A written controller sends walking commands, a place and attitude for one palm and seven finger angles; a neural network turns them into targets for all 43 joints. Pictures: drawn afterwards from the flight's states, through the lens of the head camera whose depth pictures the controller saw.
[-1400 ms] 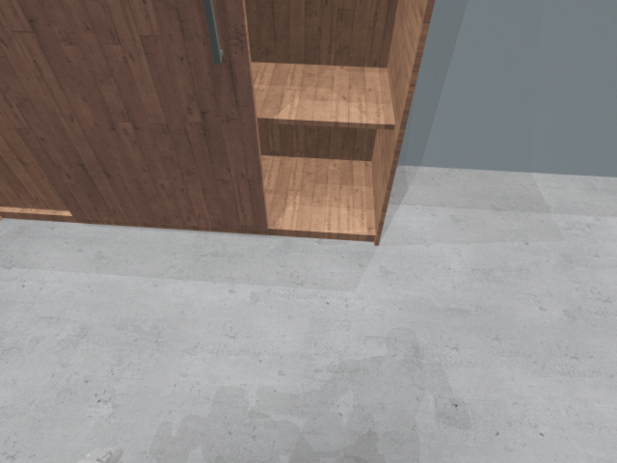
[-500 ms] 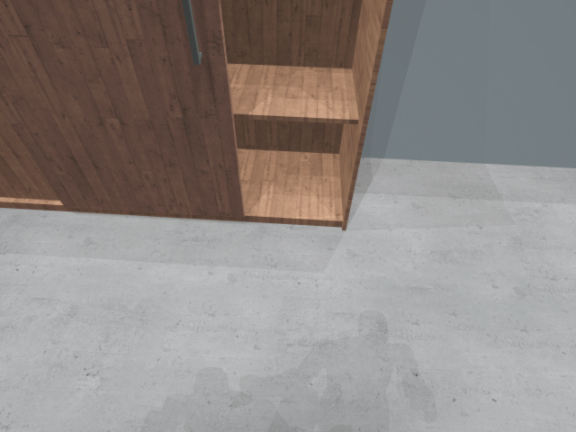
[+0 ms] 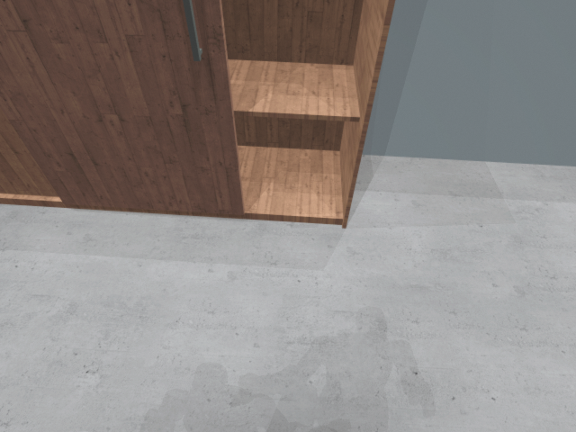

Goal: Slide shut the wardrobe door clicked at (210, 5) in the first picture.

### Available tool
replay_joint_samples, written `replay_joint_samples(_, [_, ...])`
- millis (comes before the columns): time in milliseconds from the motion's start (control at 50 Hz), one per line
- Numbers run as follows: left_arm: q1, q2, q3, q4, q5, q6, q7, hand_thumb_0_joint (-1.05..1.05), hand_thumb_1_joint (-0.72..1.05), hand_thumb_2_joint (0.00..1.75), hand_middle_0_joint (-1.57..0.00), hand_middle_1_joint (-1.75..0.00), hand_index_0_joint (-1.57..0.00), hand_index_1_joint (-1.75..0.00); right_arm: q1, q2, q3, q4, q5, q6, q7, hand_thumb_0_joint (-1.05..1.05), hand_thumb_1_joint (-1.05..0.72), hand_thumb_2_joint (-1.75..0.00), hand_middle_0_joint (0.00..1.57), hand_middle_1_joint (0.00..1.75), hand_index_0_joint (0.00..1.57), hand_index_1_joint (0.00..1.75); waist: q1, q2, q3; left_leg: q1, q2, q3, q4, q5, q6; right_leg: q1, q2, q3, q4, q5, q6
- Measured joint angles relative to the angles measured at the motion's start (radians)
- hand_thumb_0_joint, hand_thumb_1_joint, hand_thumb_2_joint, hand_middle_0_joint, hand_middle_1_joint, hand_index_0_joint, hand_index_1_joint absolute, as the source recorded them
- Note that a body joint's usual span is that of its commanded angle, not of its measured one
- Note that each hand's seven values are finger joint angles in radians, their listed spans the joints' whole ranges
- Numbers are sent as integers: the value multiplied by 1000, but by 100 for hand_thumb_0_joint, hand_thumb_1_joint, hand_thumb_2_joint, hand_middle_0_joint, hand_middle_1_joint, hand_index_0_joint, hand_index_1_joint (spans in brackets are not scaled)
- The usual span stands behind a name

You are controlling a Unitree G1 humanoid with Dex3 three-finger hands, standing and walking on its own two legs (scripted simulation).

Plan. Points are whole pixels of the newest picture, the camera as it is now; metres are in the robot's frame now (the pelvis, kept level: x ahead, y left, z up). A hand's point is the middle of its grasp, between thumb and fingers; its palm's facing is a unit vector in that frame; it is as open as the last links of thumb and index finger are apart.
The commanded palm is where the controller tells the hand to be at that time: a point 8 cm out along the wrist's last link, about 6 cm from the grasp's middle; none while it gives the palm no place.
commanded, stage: look at it before walking up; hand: left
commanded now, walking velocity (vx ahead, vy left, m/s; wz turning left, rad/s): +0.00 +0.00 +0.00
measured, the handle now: (189, 2) +1.11 +0.34 +0.16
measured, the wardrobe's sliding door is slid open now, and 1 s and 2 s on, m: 0.46 0.46 0.46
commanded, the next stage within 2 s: walk to a spot facing it in 0.04 s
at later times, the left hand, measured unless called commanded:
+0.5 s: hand out of the picture +0.03 +0.24 -0.18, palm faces +0.16 -0.96 -0.23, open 7.4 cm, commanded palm none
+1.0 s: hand (143, 385) +0.22 +0.26 -0.17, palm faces +0.36 -0.90 -0.23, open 7.4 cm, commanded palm none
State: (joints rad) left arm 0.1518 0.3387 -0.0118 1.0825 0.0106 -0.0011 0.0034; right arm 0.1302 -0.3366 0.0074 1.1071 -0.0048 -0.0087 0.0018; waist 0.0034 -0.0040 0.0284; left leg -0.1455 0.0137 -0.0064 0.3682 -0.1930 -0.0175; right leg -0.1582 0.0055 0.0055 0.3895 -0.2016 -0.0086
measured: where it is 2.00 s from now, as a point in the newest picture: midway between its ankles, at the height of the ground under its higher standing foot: (244, 396)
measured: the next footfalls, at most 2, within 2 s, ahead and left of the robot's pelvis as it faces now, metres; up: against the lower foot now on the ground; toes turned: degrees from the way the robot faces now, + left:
right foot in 0.98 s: +0.35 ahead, -0.01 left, +0.00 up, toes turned +16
left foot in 1.46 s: +0.35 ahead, +0.28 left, +0.00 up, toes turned +47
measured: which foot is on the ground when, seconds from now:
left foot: down 0.00-0.98, up 1.00-1.00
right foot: down 0.00-0.52, up 0.54-0.96, down 0.98-1.00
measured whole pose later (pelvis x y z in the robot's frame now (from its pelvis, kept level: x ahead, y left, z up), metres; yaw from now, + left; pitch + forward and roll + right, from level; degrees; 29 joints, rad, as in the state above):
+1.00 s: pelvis +0.18 +0.05 -0.02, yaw +23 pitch +0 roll +2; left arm 0.16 0.18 0.05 0.92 0.03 -0.05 -0.02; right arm 0.40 -0.17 -0.05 1.07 -0.01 -0.04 0.00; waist -0.04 0.01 0.03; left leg -0.15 -0.03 -0.07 0.68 -0.47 0.02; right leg -0.42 -0.08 -0.10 0.58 -0.18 0.01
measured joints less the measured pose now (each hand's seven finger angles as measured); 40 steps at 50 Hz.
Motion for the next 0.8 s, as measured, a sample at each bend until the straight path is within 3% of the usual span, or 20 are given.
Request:
replay_joint_samples(280, [-13,-9,9,-27,-1,13,13,1,91,90,-20,-30,-20,-29,6,5,-4,-24,-2,16,-1,0,-91,-90,20,30,20,30,-9,4,-1,-36,-10,-24,39,-13,0,-24,-10,-24,37,-23,3])
replay_joint_samples(340, [0,-34,15,-55,4,21,13,1,91,90,-20,-30,-20,-29,35,20,-7,-41,-7,36,2,0,-91,-90,20,30,20,30,-11,14,-11,-93,-9,-42,136,-81,8,-40,-14,-55,70,-49,3])
replay_joint_samples(400, [34,-60,23,-84,12,15,9,1,91,90,-20,-30,-20,-29,77,47,-16,-52,-9,54,12,0,-91,-90,20,30,20,30,-7,6,-15,-179,1,-4,359,-217,15,-26,-31,-92,75,-70,2])
replay_joint_samples(440, [62,-72,28,-91,17,6,6,1,91,90,-20,-30,-20,-29,102,68,-23,-61,-7,55,24,0,-91,-90,20,30,20,30,-7,-8,-10,-205,14,33,429,-253,17,-4,-51,-115,70,-80,11])
replay_joint_samples(500, [106,-76,36,-86,17,1,0,1,91,90,-20,-30,-20,-29,140,98,-25,-83,-7,41,36,0,-91,-90,20,30,20,30,-14,-40,-8,-172,27,90,320,-210,18,10,-97,-146,112,-123,38])
replay_joint_samples(540, [134,-83,42,-84,12,11,-7,1,91,90,-20,-30,-20,-29,170,100,-31,-108,-12,18,38,0,-91,-90,20,30,20,30,-23,-33,-14,-155,24,86,235,-138,33,-42,-118,-155,261,-226,47])
replay_joint_samples(580, [142,-83,51,-73,13,32,-11,1,91,90,-20,-30,-20,-29,184,119,-35,-109,-14,1,27,0,-91,-90,20,30,20,30,-26,-46,-10,-168,1,89,272,-120,54,-145,-113,-90,503,-294,40])
replay_joint_samples(640, [139,-85,63,-63,18,32,-19,1,91,90,-20,-30,-20,-29,221,152,-30,-96,-11,-13,12,0,-91,-90,20,30,20,30,-26,-55,-15,-125,-29,77,204,-114,66,-278,-103,-49,707,-203,37])
replay_joint_samples(700, [129,-95,67,-77,18,17,-24,1,91,90,-20,-30,-20,-29,252,176,-26,-73,-8,-27,6,0,-91,-90,20,30,20,30,-22,-48,-20,-67,-49,52,102,-78,69,-356,-109,-46,714,-117,51])
replay_joint_samples(800, [102,-120,69,-104,16,8,-24,1,91,90,-20,-30,-20,-29,275,197,-34,-50,-6,-39,3,0,-91,-90,20,30,20,30,-24,-30,-21,17,-66,11,-3,-62,69,-411,-121,-46,581,-57,73])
